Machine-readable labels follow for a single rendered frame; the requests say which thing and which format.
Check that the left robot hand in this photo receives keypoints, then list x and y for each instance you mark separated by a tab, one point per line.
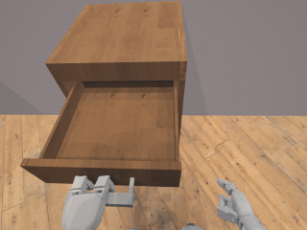
83	211

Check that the handle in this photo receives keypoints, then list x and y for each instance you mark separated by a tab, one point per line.
115	199

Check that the cabinet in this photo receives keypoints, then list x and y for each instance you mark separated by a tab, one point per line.
141	41

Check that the robot right forearm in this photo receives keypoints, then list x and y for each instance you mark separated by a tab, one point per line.
251	223

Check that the robot right shin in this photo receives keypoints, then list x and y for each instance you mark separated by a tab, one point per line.
191	223

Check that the drawer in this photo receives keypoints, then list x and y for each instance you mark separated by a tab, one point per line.
120	128

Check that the right robot hand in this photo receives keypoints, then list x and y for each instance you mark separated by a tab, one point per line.
234	208

